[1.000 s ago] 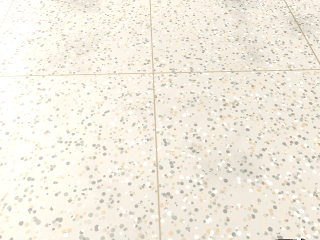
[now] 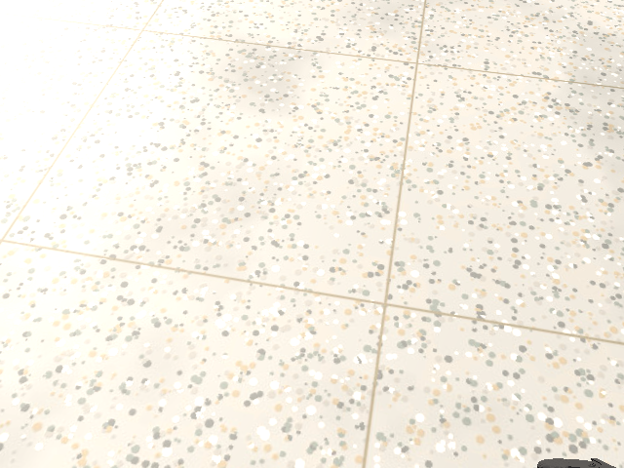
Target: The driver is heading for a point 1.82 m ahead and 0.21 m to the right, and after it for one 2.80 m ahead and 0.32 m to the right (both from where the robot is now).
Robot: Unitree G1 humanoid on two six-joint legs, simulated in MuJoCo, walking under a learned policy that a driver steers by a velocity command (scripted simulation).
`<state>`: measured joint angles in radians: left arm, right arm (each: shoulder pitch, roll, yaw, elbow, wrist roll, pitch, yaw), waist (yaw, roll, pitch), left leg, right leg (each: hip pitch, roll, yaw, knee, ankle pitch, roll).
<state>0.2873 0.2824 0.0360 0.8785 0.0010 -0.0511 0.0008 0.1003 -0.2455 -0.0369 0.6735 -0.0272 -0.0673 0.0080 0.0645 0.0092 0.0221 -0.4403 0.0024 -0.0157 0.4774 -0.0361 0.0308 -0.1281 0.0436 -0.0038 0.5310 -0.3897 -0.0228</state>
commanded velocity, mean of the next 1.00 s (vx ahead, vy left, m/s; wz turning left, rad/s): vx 0.03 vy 0.00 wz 0.01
